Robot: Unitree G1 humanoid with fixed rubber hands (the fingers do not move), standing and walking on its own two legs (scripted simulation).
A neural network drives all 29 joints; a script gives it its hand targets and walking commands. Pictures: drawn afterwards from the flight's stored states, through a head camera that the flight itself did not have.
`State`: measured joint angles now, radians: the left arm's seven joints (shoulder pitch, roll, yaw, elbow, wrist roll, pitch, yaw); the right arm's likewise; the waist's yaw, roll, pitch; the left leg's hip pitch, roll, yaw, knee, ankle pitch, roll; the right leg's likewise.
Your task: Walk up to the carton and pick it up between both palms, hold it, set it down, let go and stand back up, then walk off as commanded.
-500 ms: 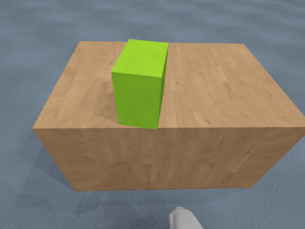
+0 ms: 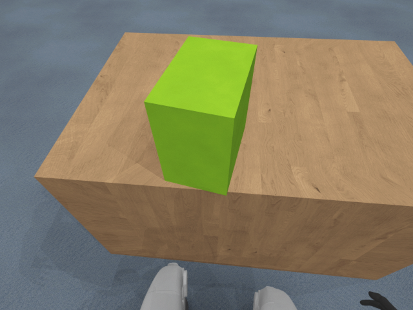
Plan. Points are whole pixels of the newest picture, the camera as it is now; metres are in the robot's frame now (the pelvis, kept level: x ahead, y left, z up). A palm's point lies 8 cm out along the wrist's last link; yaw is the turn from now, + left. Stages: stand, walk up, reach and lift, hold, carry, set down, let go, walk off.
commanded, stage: walk up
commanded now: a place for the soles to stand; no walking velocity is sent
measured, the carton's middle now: (207, 117) +0.51 +0.03 +0.06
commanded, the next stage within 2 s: none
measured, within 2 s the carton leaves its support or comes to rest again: neither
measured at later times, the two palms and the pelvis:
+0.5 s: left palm (50, 249) +0.24 +0.38 -0.09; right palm out of the picture +0.12 -0.23 -0.12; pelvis +0.09 +0.06 +0.00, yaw -3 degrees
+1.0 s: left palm (55, 269) +0.20 +0.35 -0.09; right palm (344, 288) +0.18 -0.24 -0.06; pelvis +0.09 +0.06 +0.05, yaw -3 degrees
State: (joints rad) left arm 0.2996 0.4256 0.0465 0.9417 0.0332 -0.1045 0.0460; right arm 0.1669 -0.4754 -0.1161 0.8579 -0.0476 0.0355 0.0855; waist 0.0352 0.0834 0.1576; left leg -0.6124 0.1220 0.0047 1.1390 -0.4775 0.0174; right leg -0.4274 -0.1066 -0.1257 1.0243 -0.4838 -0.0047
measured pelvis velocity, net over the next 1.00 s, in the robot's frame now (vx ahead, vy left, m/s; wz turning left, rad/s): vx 0.09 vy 0.06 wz -0.06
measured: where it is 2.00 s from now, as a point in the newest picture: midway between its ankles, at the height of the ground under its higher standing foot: outside the picture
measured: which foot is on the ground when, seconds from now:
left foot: up 0.00-0.04, down 0.06-1.00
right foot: down 0.00-0.10, up 0.12-0.36, down 0.38-1.00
